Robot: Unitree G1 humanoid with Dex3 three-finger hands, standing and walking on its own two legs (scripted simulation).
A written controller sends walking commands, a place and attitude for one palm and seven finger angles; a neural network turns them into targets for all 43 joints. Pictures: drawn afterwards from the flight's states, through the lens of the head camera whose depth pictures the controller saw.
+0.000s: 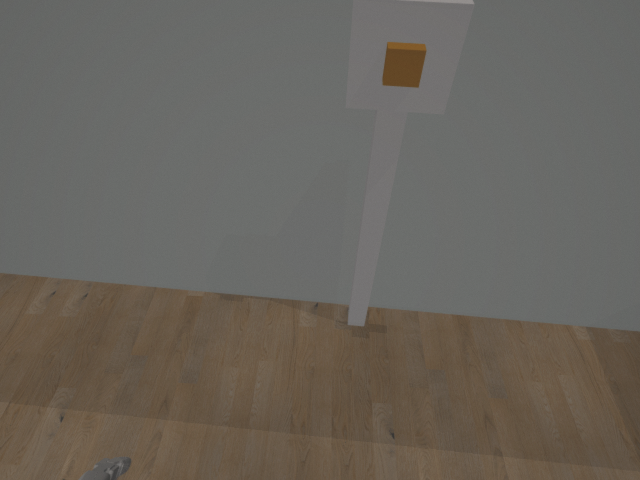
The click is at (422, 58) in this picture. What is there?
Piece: button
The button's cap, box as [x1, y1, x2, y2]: [382, 42, 425, 87]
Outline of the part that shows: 387,42 382,78 383,84 418,87 425,54 424,44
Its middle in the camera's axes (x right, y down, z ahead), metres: +0.14 -0.30 +0.66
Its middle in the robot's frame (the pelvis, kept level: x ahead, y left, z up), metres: +0.72 -0.10 +0.19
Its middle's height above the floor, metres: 0.96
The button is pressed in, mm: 0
